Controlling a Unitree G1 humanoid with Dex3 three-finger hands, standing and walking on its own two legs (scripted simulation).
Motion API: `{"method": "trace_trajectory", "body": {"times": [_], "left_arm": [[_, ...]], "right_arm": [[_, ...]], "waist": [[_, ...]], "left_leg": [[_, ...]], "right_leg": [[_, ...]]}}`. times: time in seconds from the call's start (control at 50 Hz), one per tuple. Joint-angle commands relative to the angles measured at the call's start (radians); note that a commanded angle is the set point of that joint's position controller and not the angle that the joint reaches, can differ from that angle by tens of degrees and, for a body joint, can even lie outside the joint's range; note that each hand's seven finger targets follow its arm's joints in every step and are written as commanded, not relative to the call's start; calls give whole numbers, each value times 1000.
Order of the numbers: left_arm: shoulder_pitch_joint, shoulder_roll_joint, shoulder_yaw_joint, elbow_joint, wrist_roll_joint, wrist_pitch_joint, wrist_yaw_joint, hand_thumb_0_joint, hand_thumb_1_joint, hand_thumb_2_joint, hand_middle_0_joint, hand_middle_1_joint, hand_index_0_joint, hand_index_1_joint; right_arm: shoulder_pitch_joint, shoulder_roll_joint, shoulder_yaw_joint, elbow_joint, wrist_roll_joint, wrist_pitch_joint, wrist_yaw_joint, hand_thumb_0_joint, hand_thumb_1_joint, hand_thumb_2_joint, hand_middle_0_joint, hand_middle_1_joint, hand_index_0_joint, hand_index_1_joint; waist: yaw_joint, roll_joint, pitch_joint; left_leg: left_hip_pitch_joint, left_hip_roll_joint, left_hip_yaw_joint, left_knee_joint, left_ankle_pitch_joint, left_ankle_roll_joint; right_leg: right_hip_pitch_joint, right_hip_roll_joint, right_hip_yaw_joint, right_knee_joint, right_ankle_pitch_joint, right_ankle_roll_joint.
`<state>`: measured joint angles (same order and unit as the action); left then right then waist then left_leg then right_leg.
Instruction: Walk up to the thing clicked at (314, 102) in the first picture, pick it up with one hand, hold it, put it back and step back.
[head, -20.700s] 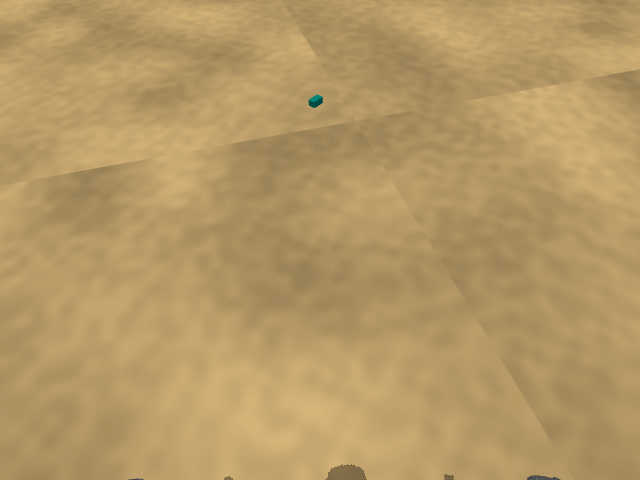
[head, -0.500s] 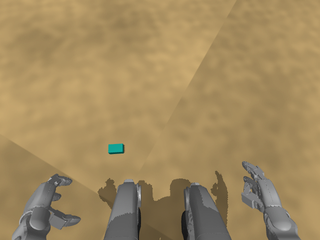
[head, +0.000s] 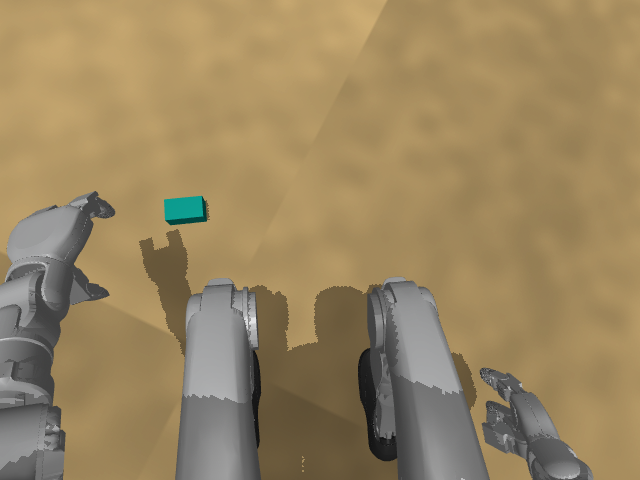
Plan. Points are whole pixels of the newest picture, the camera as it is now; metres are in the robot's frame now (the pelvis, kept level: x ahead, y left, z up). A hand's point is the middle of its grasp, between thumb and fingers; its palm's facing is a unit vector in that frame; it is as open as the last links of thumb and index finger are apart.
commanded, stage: rise first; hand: left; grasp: from above
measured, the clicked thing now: (185, 210) +0.51 +0.27 -0.39
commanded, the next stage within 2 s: none
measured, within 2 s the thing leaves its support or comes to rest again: neither
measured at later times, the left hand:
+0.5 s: hand (111, 234) +0.41 +0.33 -0.21, palm faces -0.47 -0.05 -0.88, open 11.9 cm
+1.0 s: hand (128, 223) +0.44 +0.32 -0.24, palm faces -0.45 -0.07 -0.89, open 11.3 cm
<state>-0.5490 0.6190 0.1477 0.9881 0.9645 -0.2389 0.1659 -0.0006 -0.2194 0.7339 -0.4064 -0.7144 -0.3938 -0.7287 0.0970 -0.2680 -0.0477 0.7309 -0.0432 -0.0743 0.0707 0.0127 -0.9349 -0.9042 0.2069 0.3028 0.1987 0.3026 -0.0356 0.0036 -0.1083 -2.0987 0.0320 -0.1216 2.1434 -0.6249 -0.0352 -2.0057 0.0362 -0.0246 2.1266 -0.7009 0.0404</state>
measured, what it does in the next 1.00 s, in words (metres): lowers itself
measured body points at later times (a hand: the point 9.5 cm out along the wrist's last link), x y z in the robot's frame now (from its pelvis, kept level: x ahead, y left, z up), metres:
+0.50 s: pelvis +0.00 +0.01 -0.06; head +0.22 +0.07 +0.33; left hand +0.43 +0.33 -0.16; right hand +0.09 -0.27 -0.17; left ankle +0.10 +0.14 -0.37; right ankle +0.09 -0.13 -0.37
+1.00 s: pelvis +0.01 +0.01 -0.07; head +0.25 +0.07 +0.30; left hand +0.46 +0.32 -0.19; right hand +0.09 -0.27 -0.19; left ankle +0.10 +0.14 -0.37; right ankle +0.09 -0.13 -0.37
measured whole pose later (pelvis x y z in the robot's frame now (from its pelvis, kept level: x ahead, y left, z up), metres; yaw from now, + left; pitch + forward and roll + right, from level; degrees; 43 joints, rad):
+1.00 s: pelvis +0.01 +0.01 -0.07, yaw -4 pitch +33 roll -8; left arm -0.83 0.77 0.16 1.37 1.28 -0.29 0.40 0.00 -0.07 0.61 -0.46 -0.65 -0.48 -0.63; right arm 0.08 -0.25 0.03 0.76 -0.15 -0.01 0.13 0.01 -0.91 -0.90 0.21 0.30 0.20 0.30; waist -0.16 -0.04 -0.05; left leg -2.32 0.03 -0.18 2.40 -0.67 -0.04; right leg -2.20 0.07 -0.06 2.35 -0.74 0.06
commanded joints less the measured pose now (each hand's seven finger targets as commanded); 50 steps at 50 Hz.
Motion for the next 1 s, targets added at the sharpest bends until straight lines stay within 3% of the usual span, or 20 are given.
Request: {"method": "trace_trajectory", "body": {"times": [0.0,0.04,0.06,0.12,0.22,0.26,0.28,0.44,0.48,0.52,0.58,0.72,0.9,0.98], "left_arm": [[-287,337,68,-81,58,-28,67,0,-182,723,-409,-676,-403,-683],[-301,349,63,-35,85,-32,87,0,-189,731,-409,-662,-399,-674],[-324,335,47,-23,99,-35,92,0,-191,730,-405,-660,-395,-672],[-368,368,50,7,134,-40,116,0,-207,743,-387,-669,-378,-679],[-417,368,23,88,196,-51,148,0,-184,719,-400,-646,-395,-652],[-440,390,31,99,225,-53,164,0,-180,713,-400,-644,-396,-649],[-445,380,23,124,236,-53,170,0,-179,713,-409,-634,-402,-642],[-509,399,15,182,298,-73,218,0,-143,667,-409,-662,-424,-647],[-523,422,33,171,304,-77,231,0,-139,664,-415,-655,-429,-641],[-519,393,20,195,300,-75,239,0,-122,646,-419,-664,-442,-641],[-543,406,32,209,296,-73,257,0,-118,645,-419,-667,-444,-643],[-533,417,41,220,306,-57,271,0,-82,612,-445,-652,-474,-624],[-533,436,49,251,295,-45,268,0,-63,597,-453,-655,-487,-621],[-553,439,52,257,285,-53,267,0,-87,616,-450,-648,-475,-624]], "right_arm": [[124,-209,-68,-67,-8,1,-11,0,-899,-902,200,300,200,300],[124,-212,-61,-62,-13,15,-8,0,-898,-903,200,300,200,300],[128,-207,-58,-58,-15,22,-7,0,-898,-902,200,300,200,300],[137,-215,-49,-43,-24,35,-2,0,-898,-902,200,300,200,300],[152,-215,-37,-22,-40,46,6,0,-897,-901,200,300,200,300],[153,-218,-34,-13,-46,48,11,0,-897,-901,200,300,200,300],[157,-218,-32,-11,-51,50,14,0,-897,-901,200,300,200,300],[156,-220,-24,4,-75,54,24,0,-900,-902,200,300,200,300],[159,-215,-23,4,-78,56,26,0,-900,-902,200,300,200,300],[165,-219,-22,10,-87,54,30,0,-902,-902,200,300,200,300],[169,-225,-22,13,-92,51,32,0,-901,-902,200,300,200,300],[168,-210,-12,16,-101,54,36,0,-902,-902,200,300,200,300],[163,-211,2,12,-104,60,42,0,-902,-901,200,300,200,300],[168,-222,9,12,-112,59,45,0,-901,-901,200,300,200,300]], "waist": [[-3,144,-627],[-16,131,-591],[-30,143,-593],[-34,169,-598],[-51,199,-580],[-50,212,-597],[-63,216,-585],[-84,232,-597],[-78,220,-618],[-95,220,-609],[-100,246,-613],[-94,249,-646],[-102,252,-620],[-118,231,-590]], "left_leg": [[482,-20,81,-223,-14,52],[445,-24,71,-214,-57,56],[442,-25,75,-204,-50,55],[434,-27,71,-173,-26,56],[416,-29,76,-130,11,53],[432,-26,73,-115,40,52],[417,-26,78,-102,49,52],[390,-26,73,-57,47,53],[386,-26,79,-36,77,57],[394,-21,72,-28,93,56],[402,-16,67,-23,100,54],[387,-16,75,10,145,56],[358,-11,71,32,151,58],[314,-12,67,40,117,61]], "right_leg": [[200,16,-83,-251,35,-74],[167,18,-91,-234,3,-76],[161,18,-93,-224,10,-77],[125,15,-98,-192,35,-79],[80,17,-106,-155,73,-83],[70,17,-109,-134,103,-84],[69,18,-110,-130,113,-82],[36,26,-125,-93,116,-79],[61,28,-121,-92,144,-76],[48,27,-129,-75,161,-73],[33,29,-135,-62,171,-72],[65,35,-130,-47,215,-71],[65,38,-132,-32,230,-70],[63,38,-137,-33,204,-68]]}}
